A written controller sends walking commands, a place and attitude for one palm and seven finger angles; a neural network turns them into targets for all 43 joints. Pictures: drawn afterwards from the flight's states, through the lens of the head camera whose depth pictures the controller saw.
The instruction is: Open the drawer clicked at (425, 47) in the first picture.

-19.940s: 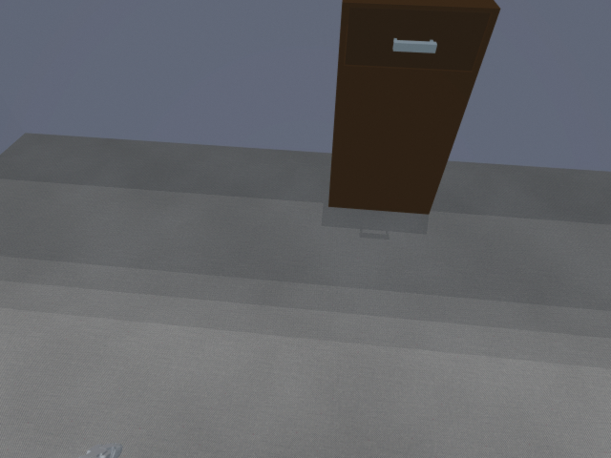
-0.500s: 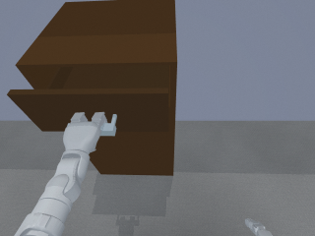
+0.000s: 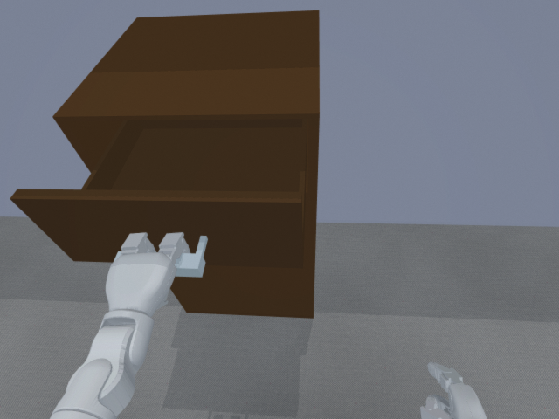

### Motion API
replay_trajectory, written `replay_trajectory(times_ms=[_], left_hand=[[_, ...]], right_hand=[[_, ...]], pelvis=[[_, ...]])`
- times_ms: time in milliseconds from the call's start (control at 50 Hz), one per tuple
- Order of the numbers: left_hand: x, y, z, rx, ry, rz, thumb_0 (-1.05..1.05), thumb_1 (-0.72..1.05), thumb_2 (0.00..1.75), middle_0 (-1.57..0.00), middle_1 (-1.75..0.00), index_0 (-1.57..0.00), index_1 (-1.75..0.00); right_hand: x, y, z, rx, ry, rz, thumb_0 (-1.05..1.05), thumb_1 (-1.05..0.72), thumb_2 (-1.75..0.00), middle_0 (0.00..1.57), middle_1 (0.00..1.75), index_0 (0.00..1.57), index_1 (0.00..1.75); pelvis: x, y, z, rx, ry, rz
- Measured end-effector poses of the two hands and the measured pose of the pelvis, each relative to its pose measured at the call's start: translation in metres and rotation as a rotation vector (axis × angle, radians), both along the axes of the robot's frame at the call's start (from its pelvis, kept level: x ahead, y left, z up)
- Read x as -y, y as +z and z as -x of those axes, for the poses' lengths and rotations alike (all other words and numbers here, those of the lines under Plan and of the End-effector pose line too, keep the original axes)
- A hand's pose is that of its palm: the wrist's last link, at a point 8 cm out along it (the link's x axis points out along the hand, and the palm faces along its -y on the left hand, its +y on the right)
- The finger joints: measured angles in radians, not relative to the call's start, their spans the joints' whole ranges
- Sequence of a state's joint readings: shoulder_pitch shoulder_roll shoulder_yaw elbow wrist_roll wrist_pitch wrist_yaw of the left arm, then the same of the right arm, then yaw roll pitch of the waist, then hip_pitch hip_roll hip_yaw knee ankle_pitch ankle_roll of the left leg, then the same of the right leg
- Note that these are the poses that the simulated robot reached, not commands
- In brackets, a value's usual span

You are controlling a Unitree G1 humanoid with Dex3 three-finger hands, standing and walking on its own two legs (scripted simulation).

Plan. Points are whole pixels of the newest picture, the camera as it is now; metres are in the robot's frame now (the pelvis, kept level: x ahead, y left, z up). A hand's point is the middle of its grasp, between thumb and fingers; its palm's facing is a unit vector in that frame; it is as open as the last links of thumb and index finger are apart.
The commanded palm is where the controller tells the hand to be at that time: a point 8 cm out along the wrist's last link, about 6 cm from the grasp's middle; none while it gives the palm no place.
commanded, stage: pull the drawer open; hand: left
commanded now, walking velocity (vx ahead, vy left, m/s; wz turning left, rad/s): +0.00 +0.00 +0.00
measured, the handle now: (163, 252) +0.35 +0.22 +0.03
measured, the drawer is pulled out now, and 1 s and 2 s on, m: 0.19 0.30 0.30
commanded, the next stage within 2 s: open the thumb to release the handle in 1.24 s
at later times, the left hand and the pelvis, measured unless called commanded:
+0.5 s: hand (148, 325) +0.24 +0.21 +0.01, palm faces +0.00 -0.08 -1.00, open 6.2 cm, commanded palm +0.20 +0.22 +0.07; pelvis +0.00 +0.00 +0.00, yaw -1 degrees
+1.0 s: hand (135, 366) +0.19 +0.21 +0.01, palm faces +0.01 -0.09 -1.00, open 6.2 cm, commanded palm +0.15 +0.22 +0.07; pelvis +0.00 +0.00 -0.01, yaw -1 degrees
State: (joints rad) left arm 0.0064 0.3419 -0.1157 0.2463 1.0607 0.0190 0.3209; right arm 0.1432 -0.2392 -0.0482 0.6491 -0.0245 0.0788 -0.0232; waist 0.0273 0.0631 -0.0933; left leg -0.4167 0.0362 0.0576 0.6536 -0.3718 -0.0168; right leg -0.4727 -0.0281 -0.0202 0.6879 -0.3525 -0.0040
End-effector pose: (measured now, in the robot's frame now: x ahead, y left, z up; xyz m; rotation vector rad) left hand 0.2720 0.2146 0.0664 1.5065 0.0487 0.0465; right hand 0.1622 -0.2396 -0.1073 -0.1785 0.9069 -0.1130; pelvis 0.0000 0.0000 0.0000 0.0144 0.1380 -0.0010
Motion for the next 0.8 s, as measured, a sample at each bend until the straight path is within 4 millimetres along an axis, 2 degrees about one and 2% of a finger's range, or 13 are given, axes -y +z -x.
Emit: replay_trajectory(times_ms=[460, 800], left_hand=[[0.000, 0.000, 0.046, 0.000, 0.010, 0.018, 0.04, 0.66, 0.77, -0.27, -1.33, -0.37, -1.29], [0.001, 0.001, 0.092, -0.001, 0.026, 0.029, 0.05, 0.65, 0.77, -0.27, -1.32, -0.38, -1.30]], right_hand=[[-0.004, 0.004, -0.008, 0.040, 0.031, -0.008, 0.01, -0.91, -0.90, 0.20, 0.30, 0.20, 0.30], [-0.016, 0.005, -0.030, 0.088, 0.096, -0.029, 0.01, -0.91, -0.90, 0.20, 0.30, 0.20, 0.30]], pelvis=[[0.001, -0.001, 0.001, 0.014, -0.011, -0.002], [0.002, -0.008, 0.000, 0.008, -0.013, -0.003]])
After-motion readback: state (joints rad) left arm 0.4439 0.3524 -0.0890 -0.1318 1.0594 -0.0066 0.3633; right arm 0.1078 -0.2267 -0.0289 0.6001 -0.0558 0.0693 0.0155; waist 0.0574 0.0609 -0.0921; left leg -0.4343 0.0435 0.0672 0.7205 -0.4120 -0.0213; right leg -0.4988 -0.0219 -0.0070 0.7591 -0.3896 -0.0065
